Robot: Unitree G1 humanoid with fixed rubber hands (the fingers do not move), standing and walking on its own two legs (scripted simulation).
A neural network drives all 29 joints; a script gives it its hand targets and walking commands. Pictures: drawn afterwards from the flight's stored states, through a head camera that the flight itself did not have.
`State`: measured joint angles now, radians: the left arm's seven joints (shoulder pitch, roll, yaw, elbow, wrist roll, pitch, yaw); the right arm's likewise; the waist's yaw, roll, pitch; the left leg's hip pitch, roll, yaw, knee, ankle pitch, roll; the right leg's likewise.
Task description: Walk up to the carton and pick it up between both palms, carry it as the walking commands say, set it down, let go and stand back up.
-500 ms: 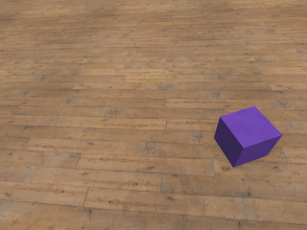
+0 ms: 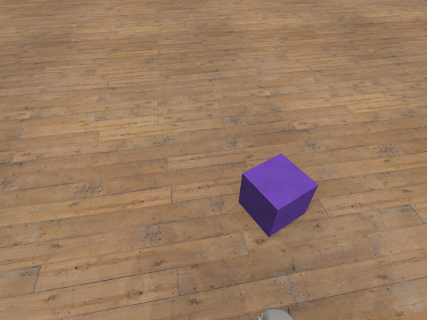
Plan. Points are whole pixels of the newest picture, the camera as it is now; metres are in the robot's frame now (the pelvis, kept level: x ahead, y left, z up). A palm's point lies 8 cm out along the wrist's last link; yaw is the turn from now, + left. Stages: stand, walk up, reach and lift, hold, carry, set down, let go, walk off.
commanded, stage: walk up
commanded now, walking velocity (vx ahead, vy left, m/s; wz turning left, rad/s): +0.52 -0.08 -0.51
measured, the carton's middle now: (275, 194) +0.89 -0.32 -0.65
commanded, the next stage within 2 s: none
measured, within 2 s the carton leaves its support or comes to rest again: neither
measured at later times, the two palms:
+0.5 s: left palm (176, 269) +0.29 +0.11 -0.12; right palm (392, 268) +0.29 -0.40 -0.13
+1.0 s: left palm (187, 181) +0.58 +0.10 -0.16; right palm (359, 212) +0.43 -0.37 -0.12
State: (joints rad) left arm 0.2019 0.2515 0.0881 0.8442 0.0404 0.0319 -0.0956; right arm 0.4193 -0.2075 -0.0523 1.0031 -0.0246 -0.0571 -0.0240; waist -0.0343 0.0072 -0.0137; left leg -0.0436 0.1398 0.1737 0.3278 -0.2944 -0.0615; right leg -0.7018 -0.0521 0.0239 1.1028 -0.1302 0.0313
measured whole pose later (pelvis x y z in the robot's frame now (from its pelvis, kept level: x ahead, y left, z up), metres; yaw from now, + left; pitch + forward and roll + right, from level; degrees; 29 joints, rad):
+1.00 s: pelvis +0.48 -0.13 +0.00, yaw -19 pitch +0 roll -3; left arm 0.25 0.24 0.08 1.03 0.02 0.00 0.00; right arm 0.26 -0.16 -0.03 0.98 -0.01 -0.08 -0.01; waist -0.01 -0.03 0.08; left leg -0.30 0.08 0.12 0.42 -0.12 0.05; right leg -0.51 0.01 0.03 1.20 -0.32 0.04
